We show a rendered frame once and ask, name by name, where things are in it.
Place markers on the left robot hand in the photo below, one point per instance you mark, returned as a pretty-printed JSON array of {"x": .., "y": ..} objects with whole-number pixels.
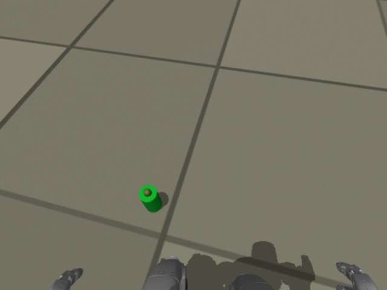
[{"x": 67, "y": 279}]

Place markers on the bottle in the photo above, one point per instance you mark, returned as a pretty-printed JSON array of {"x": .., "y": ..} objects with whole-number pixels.
[{"x": 150, "y": 198}]

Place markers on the right robot hand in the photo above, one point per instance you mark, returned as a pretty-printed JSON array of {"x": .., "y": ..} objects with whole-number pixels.
[{"x": 359, "y": 280}]

